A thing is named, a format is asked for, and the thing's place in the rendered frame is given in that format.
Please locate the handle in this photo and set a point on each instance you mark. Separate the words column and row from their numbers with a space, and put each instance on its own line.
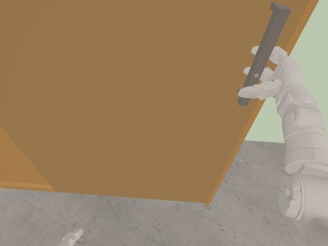
column 268, row 42

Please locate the robot right forearm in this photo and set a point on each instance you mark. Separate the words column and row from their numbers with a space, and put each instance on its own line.
column 304, row 132

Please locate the right robot hand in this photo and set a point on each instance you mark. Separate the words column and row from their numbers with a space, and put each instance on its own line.
column 287, row 72

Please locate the robot right upper arm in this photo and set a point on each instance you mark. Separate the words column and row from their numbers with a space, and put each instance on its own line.
column 304, row 199

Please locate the wardrobe door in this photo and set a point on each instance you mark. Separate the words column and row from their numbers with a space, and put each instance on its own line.
column 130, row 98
column 14, row 165

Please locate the left robot hand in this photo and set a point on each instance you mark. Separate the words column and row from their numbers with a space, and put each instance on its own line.
column 71, row 237

